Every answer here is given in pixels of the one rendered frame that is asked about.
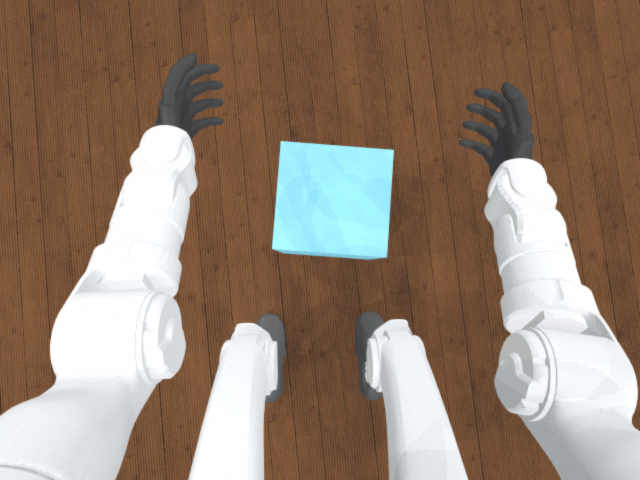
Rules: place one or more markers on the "robot right hand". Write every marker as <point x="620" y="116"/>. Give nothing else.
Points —
<point x="513" y="137"/>

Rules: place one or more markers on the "robot right forearm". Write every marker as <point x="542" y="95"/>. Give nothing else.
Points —
<point x="540" y="280"/>

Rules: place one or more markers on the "left robot thigh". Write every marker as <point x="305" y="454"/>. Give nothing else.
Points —
<point x="231" y="440"/>

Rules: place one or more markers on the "left robot upper arm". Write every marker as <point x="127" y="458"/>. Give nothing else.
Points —
<point x="110" y="350"/>

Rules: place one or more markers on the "robot left forearm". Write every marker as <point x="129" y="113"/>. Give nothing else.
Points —
<point x="142" y="246"/>

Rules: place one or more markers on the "right robot upper arm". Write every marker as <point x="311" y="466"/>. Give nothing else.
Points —
<point x="576" y="394"/>

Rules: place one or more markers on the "carton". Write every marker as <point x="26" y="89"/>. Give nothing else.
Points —
<point x="333" y="201"/>

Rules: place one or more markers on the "robot left hand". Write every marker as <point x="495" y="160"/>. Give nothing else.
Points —
<point x="175" y="107"/>

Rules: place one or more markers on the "left robot foot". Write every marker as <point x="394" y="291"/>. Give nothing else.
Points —
<point x="273" y="324"/>

